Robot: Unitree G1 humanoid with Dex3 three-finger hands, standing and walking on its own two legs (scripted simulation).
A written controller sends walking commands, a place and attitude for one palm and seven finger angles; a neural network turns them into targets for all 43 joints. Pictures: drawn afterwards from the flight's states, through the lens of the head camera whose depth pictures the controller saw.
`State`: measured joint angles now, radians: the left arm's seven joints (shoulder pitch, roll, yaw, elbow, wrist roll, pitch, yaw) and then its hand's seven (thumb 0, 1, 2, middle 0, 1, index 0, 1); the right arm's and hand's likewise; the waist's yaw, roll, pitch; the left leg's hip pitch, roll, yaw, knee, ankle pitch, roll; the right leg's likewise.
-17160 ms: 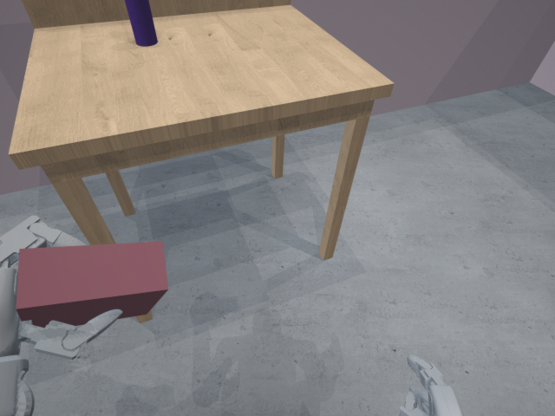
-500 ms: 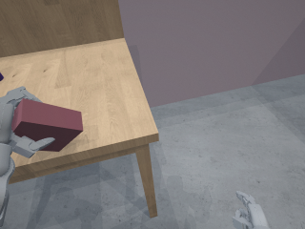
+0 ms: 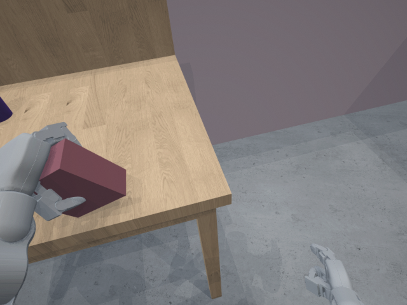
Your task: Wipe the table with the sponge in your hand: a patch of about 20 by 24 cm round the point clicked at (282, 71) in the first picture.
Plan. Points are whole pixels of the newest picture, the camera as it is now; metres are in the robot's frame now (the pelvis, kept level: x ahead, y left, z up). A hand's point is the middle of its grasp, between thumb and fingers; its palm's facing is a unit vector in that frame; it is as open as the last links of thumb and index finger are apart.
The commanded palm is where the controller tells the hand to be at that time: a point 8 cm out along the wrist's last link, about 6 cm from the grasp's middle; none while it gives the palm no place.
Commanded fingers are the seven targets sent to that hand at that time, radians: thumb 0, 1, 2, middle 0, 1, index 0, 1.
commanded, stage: turn the palm down, sponge in hand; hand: left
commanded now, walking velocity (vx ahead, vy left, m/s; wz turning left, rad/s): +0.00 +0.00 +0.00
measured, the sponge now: (83, 186) +0.25 +0.26 +0.15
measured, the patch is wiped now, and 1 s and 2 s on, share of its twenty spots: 0.00 0.00 0.00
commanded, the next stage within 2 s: move the sponge above the wiping area in 1.14 s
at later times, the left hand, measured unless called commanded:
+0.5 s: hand (49, 158) +0.23 +0.25 +0.24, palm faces +0.29 -0.12 -0.95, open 9.7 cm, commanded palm +0.17 +0.27 +0.31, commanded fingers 0.00 0.10 1.30 -1.20 -1.60 -1.20 -1.60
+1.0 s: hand (56, 157) +0.22 +0.22 +0.26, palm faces +0.40 -0.01 -0.92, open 9.7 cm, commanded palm +0.16 +0.23 +0.31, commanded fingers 0.00 0.10 1.30 -1.20 -1.60 -1.20 -1.60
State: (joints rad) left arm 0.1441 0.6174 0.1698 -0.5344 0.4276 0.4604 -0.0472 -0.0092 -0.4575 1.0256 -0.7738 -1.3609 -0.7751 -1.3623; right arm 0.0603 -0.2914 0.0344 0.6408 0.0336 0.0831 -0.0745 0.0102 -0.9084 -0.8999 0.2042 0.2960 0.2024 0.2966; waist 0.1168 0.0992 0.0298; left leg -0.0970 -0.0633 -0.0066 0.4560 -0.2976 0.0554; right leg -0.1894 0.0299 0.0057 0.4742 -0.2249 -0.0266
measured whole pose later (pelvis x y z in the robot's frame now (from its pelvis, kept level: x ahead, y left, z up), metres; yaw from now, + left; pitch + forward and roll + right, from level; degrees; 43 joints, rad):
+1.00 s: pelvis -0.04 -0.05 +0.00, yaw -2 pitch -8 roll +2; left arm -0.11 0.68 0.02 -0.37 0.74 0.55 -0.07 -0.01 -0.46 1.03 -0.78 -1.35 -0.78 -1.36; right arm -0.03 -0.30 0.06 0.69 0.04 0.14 -0.05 0.01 -0.91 -0.90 0.20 0.30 0.20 0.30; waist 0.14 0.14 0.02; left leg -0.07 -0.03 0.02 0.44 -0.24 0.00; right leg -0.19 0.07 0.02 0.50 -0.18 -0.09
